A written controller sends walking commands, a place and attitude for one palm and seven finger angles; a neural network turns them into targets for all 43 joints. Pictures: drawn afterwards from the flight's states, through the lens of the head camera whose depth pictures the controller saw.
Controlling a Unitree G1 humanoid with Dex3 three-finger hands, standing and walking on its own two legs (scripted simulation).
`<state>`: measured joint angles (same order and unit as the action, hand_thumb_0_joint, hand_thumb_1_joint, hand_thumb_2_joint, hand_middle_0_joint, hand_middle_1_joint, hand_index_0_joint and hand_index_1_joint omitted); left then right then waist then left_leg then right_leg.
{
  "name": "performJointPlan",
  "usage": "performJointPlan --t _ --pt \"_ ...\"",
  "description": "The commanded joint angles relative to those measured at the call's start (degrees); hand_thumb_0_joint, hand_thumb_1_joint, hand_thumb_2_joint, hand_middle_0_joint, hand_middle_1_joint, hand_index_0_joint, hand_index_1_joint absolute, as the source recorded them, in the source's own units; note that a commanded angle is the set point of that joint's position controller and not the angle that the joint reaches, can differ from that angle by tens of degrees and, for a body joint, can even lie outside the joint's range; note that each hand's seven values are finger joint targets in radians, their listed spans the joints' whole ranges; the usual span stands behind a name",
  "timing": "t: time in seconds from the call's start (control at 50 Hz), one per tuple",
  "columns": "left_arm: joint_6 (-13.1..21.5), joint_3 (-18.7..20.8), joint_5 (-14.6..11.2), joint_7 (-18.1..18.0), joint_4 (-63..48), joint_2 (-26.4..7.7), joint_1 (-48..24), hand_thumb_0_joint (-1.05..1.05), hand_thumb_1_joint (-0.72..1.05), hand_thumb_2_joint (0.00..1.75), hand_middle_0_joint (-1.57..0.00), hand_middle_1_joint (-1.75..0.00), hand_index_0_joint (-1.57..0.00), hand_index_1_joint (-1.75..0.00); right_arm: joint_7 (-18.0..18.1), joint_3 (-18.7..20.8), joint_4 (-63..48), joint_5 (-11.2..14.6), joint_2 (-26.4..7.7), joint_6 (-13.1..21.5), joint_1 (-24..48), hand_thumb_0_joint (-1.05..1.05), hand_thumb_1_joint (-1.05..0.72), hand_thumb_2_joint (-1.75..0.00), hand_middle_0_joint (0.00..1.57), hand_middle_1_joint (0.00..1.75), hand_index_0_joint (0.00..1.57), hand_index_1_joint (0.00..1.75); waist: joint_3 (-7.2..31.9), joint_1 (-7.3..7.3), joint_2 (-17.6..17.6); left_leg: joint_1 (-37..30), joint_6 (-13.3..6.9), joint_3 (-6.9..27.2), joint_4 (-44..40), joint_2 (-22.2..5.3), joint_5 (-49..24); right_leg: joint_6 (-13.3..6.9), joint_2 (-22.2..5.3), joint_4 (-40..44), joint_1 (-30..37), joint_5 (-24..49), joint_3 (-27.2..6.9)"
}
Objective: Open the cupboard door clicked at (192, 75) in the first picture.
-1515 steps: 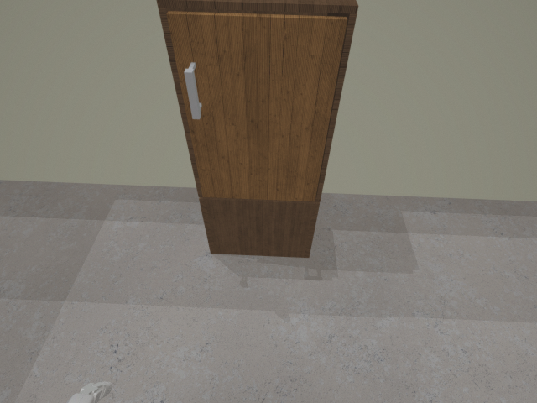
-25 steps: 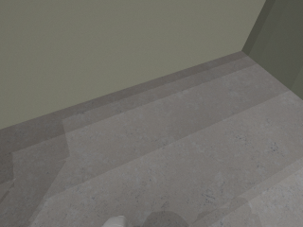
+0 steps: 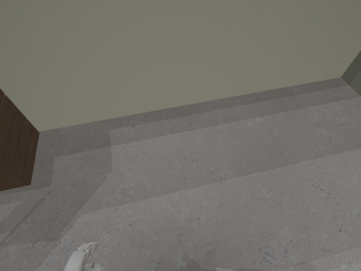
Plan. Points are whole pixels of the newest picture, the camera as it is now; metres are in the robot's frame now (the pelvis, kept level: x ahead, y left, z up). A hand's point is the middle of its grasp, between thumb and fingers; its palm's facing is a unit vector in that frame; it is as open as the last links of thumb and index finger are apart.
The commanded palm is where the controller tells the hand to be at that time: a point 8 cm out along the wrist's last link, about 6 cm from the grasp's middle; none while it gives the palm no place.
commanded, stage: turn to face it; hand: left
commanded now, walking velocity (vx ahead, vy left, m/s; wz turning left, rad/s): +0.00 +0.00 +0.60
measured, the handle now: out of the picture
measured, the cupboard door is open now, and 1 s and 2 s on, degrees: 46 46 46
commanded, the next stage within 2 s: take the last steps up to it in 1.46 s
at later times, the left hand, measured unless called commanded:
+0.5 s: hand out of the picture -0.05 +0.20 -0.18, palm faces +0.38 -0.89 -0.25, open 7.4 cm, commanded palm none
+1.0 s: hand out of the picture +0.01 +0.21 -0.15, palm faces +0.55 -0.79 -0.28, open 7.4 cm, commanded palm none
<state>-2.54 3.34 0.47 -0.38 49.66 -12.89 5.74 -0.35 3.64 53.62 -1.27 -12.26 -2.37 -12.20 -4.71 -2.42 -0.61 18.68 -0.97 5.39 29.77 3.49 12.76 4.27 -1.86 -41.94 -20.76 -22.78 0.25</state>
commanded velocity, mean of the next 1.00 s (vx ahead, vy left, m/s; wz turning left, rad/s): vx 0.00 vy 0.00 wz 0.60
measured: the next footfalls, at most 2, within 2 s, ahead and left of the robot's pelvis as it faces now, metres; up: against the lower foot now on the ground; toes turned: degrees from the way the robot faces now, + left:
right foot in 0.04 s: +0.03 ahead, -0.12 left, +0.00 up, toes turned +0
left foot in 0.50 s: +0.00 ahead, +0.11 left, +0.00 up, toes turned +26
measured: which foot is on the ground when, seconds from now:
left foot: down 0.00-0.04, up 0.06-0.48, down 0.50-0.98, up 1.00-1.00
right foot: up 0.00-0.02, down 0.04-0.50, up 0.52-0.96, down 0.98-1.00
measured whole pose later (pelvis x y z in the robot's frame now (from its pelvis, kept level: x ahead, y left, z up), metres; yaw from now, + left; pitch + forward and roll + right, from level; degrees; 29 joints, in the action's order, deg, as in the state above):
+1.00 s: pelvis +0.01 -0.03 -0.01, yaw +35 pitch +1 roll +0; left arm -1.0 2.7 0.8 -0.7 48.7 -11.4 6.2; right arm -0.4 4.4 54.5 -0.6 -12.9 -3.1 -12.7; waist -4.7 -2.3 -2.7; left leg 21.7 0.8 7.7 37.8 4.1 19.3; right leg 1.3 -1.0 -33.3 -16.3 -17.7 2.0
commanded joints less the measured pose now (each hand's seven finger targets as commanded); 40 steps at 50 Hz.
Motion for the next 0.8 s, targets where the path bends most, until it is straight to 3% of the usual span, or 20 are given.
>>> performJointPlan --t 0.0,0.02,0.04,0.06,0.08,0.1,0.14,0.24,0.36,0.42,0.44,0.46,0.48,0.5,0.52,0.54,0.56,0.62,0.66,0.78 --pt "2.95 2.56 0.31 -1.33 -2.45 -8.57 9.24 0.00 0.90 0.90 -0.20 -0.30 -0.20 -0.30 0.66 3.08 -5.39 0.87 -8.73 1.06 2.76 0.00 -0.90 -0.90 0.20 0.30 0.20 0.30 11.66 5.07 0.88 7.12 -1.99 11.31 3.34 -7.35 -6.76 -2.37 -5.86 23.42 22.90 11.87 -5.46" --pt "3.20 3.53 1.16 -1.82 -2.37 -13.68 9.91 0.00 0.90 0.90 -0.20 -0.30 -0.20 -0.30 0.46 2.62 -6.51 1.19 -5.15 1.17 2.75 0.00 -0.90 -0.90 0.20 0.30 0.20 0.30 10.82 5.68 18.18 17.46 3.13 -1.14 17.45 1.83 17.28 -8.86 -22.13 26.14 27.18 18.43 -20.74" --pt "2.97 2.84 0.86 -1.93 -2.72 -13.64 9.35 0.00 0.90 0.90 -0.20 -0.30 -0.20 -0.30 0.31 3.02 -6.30 0.54 -8.13 0.78 3.43 0.00 -0.90 -0.90 0.20 0.30 0.20 0.30 9.04 5.38 14.61 16.32 3.18 -1.24 30.96 -0.12 23.76 -13.68 -27.86 25.67 18.32 23.46 -21.22" --pt "3.25 2.10 0.64 -2.14 -3.15 -9.83 5.45 0.00 0.90 0.90 -0.20 -0.30 -0.20 -0.30 0.02 3.25 -4.51 0.17 -8.44 -0.03 2.26 0.00 -0.90 -0.90 0.20 0.30 0.20 0.30 6.21 2.94 11.73 15.96 3.18 0.84 37.92 -2.42 19.09 -13.54 -23.64 25.77 14.21 21.59 -15.59" --pt "2.96 1.83 0.48 -2.27 -4.03 -8.26 2.49 0.00 0.90 0.90 -0.20 -0.30 -0.20 -0.30 -0.25 3.48 -3.62 0.18 -7.49 -0.73 1.64 0.00 -0.90 -0.90 0.20 0.30 0.20 0.30 4.64 1.62 12.39 15.71 3.69 -0.28 40.48 -3.15 16.10 -12.22 -20.81 25.70 12.07 20.92 -12.61" --pt "2.89 1.28 0.37 -1.91 -4.22 -7.22 1.15 0.00 0.90 0.90 -0.20 -0.30 -0.20 -0.30 -0.70 3.16 -2.96 0.09 -6.80 -1.14 1.84 0.00 -0.90 -0.90 0.20 0.30 0.20 0.30 2.41 0.76 10.94 15.41 4.32 -2.00 42.49 -3.95 12.28 -10.90 -17.23 24.58 10.64 22.95 -6.83" --pt "3.41 1.07 0.33 -1.62 -3.98 -6.36 2.36 0.00 0.90 0.90 -0.20 -0.30 -0.20 -0.30 -1.15 2.58 -2.74 0.24 -5.55 -1.20 1.81 0.00 -0.90 -0.90 0.20 0.30 0.20 0.30 3.44 0.66 11.05 15.82 5.17 -3.89 41.16 -4.19 9.21 -9.30 -14.94 22.97 13.28 30.15 -0.52" --pt "3.58 1.76 0.64 -1.72 -1.87 -8.02 8.87 0.00 0.90 0.90 -0.20 -0.30 -0.20 -0.30 -1.28 1.85 -3.46 0.43 -4.73 -1.40 6.86 0.00 -0.90 -0.90 0.20 0.30 0.20 0.30 4.41 3.63 10.44 14.84 5.89 -6.90 31.00 -5.10 11.27 -10.05 -17.38 21.20 19.63 36.80 2.39" --pt "3.23 2.76 1.31 -1.44 -0.73 -10.29 11.41 0.00 0.90 0.90 -0.20 -0.30 -0.20 -0.30 -1.45 0.96 -5.07 0.71 -3.82 -0.51 10.30 0.00 -0.90 -0.90 0.20 0.30 0.20 0.30 5.24 5.16 13.35 8.29 4.31 -11.00 15.93 -4.48 13.61 -10.60 -19.64 17.07 20.15 42.43 4.98" --pt "3.04 3.21 1.18 -1.03 -0.69 -11.46 10.16 0.00 0.90 0.90 -0.20 -0.30 -0.20 -0.30 -1.31 1.14 -4.87 0.69 -4.71 0.06 7.00 0.00 -0.90 -0.90 0.20 0.30 0.20 0.30 6.57 3.11 12.03 -0.58 3.15 -12.85 5.77 -3.24 8.11 -8.46 -19.86 12.30 16.21 39.12 7.86" --pt "2.91 3.34 0.77 -0.81 -0.85 -11.42 9.13 0.00 0.90 0.90 -0.20 -0.30 -0.20 -0.30 -1.26 1.49 -4.30 0.47 -6.14 0.35 4.20 0.00 -0.90 -0.90 0.20 0.30 0.20 0.30 7.65 0.97 9.54 -7.44 2.47 -12.49 -0.45 -3.05 2.05 -6.46 -18.83 7.53 11.95 35.44 9.93" --pt "2.68 2.96 0.39 -0.47 -1.64 -10.03 8.54 0.00 0.90 0.90 -0.20 -0.30 -0.20 -0.30 -1.08 2.51 -3.37 0.20 -9.93 0.81 -0.11 0.00 -0.90 -0.90 0.20 0.30 0.20 0.30 10.88 -1.59 1.34 -17.55 -0.14 -5.68 -4.84 -8.12 -7.86 -3.39 -15.84 -2.62 3.97 26.13 12.15" --pt "2.50 1.74 -0.04 0.02 -3.88 -5.75 6.37 0.00 0.90 0.90 -0.20 -0.30 -0.20 -0.30 -0.69 4.28 -3.18 -0.19 -16.54 1.10 -3.96 0.00 -0.90 -0.90 0.20 0.30 0.20 0.30 12.35 -3.89 -16.74 -24.76 -8.25 16.88 -7.49 -24.47 -27.94 0.78 -6.78 -16.95 -12.40 -11.59 11.95" --pt "1.59 1.38 0.46 -0.49 -5.73 -5.99 2.51 0.00 0.90 0.90 -0.20 -0.30 -0.20 -0.30 -0.01 4.34 -1.97 0.17 -18.44 0.67 -7.04 0.00 -0.90 -0.90 0.20 0.30 0.20 0.30 13.30 -4.76 -12.83 -22.54 -13.33 18.88 -7.40 -28.47 -36.66 -0.06 -5.75 -23.19 -14.85 -16.61 3.75" --pt "1.40 1.69 0.55 -0.63 -6.42 -6.54 2.57 0.00 0.90 0.90 -0.20 -0.30 -0.20 -0.30 0.26 3.84 -2.78 -0.08 -17.66 0.72 -5.09 0.00 -0.90 -0.90 0.20 0.30 0.20 0.30 10.78 -3.06 -7.78 -17.97 -13.77 14.86 -8.14 -27.86 -27.22 -0.63 -6.69 -24.91 -14.17 -13.64 1.84" --pt "1.17 1.91 0.81 -0.73 -4.94 -5.81 1.77 0.00 0.90 0.90 -0.20 -0.30 -0.20 -0.30 0.84 3.43 -3.66 -0.15 -15.28 1.15 -2.14 0.00 -0.90 -0.90 0.20 0.30 0.20 0.30 9.84 -2.32 -12.96 -14.99 -11.59 14.38 -9.22 -22.93 -23.69 -0.31 -6.37 -25.28 -14.75 -9.81 0.89" --pt "0.90 2.15 0.84 -0.50 -3.37 -6.52 2.62 0.00 0.90 0.90 -0.20 -0.30 -0.20 -0.30 1.23 2.84 -4.53 -0.18 -13.68 1.16 1.53 0.00 -0.90 -0.90 0.20 0.30 0.20 0.30 7.53 -0.60 -12.63 -11.94 -9.90 11.73 -10.08 -20.42 -20.96 -0.06 -6.03 -26.35 -14.32 -5.52 -0.56" --pt "0.66 2.09 0.92 0.00 -1.35 -6.34 5.53 0.00 0.90 0.90 -0.20 -0.30 -0.20 -0.30 1.40 1.92 -5.30 -0.02 -12.07 1.90 3.45 0.00 -0.90 -0.90 0.20 0.30 0.20 0.30 6.59 1.89 -5.38 -10.45 -7.93 7.99 -10.76 -16.96 -21.97 0.71 -4.93 -25.60 -12.64 0.93 -0.77" --pt "0.66 1.99 0.82 -0.13 -1.28 -6.02 6.06 0.00 0.90 0.90 -0.20 -0.30 -0.20 -0.30 1.29 1.87 -5.11 0.10 -12.04 2.06 2.66 0.00 -0.90 -0.90 0.20 0.30 0.20 0.30 7.38 2.18 -4.45 -10.65 -7.81 7.38 -10.60 -15.95 -21.48 1.03 -4.27 -23.24 -11.31 1.92 -0.64" --pt "1.00 1.58 0.59 -0.36 -3.93 -5.32 1.45 0.00 0.90 0.90 -0.20 -0.30 -0.20 -0.30 1.01 2.46 -4.26 -0.22 -12.11 1.71 0.24 0.00 -0.90 -0.90 0.20 0.30 0.20 0.30 7.62 0.89 -7.18 -10.53 -9.04 12.29 -9.69 -15.45 -17.88 1.05 -2.04 -11.72 -8.39 -0.83 -0.59"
